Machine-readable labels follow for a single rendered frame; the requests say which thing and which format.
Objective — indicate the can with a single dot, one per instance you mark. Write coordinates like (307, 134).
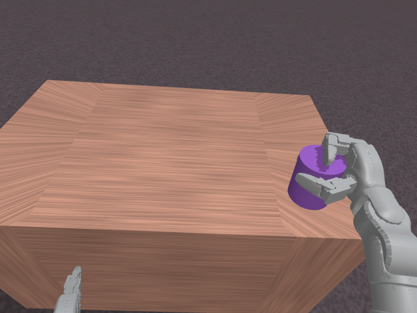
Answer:
(310, 161)

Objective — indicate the right robot arm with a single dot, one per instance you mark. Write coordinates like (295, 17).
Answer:
(390, 249)

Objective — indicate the left robot hand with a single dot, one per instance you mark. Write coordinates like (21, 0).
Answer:
(69, 301)

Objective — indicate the right robot hand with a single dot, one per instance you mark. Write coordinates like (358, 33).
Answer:
(364, 169)

